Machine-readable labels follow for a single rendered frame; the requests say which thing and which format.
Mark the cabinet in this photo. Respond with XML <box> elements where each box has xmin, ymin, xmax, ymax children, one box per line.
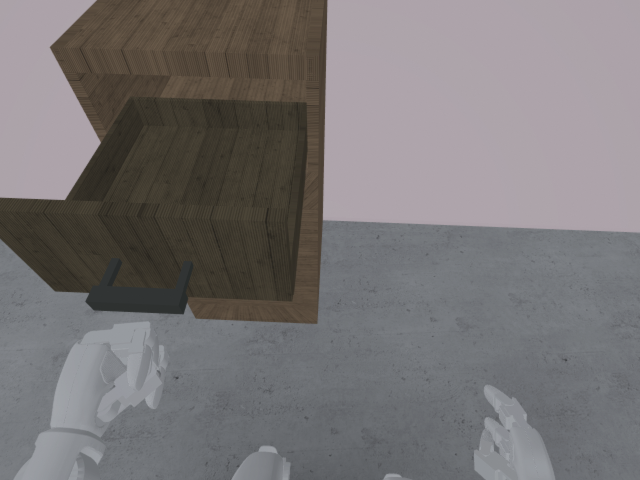
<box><xmin>50</xmin><ymin>0</ymin><xmax>327</xmax><ymax>324</ymax></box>

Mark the left robot shin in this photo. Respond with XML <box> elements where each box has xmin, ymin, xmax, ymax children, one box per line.
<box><xmin>258</xmin><ymin>446</ymin><xmax>278</xmax><ymax>454</ymax></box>

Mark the left robot hand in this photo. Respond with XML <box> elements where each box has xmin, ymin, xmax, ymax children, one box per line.
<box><xmin>50</xmin><ymin>321</ymin><xmax>170</xmax><ymax>437</ymax></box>

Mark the left robot thigh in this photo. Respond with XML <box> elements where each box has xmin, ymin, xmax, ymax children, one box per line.
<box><xmin>231</xmin><ymin>452</ymin><xmax>290</xmax><ymax>480</ymax></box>

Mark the handle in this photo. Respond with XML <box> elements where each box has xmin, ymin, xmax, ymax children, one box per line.
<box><xmin>85</xmin><ymin>258</ymin><xmax>194</xmax><ymax>314</ymax></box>

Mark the drawer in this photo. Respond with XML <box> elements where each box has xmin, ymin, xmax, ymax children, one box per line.
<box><xmin>0</xmin><ymin>97</ymin><xmax>308</xmax><ymax>302</ymax></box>

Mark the right robot hand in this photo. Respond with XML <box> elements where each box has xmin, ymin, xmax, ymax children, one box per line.
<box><xmin>474</xmin><ymin>384</ymin><xmax>555</xmax><ymax>480</ymax></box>

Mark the left robot forearm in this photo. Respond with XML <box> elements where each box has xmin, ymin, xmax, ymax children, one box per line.
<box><xmin>14</xmin><ymin>428</ymin><xmax>106</xmax><ymax>480</ymax></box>

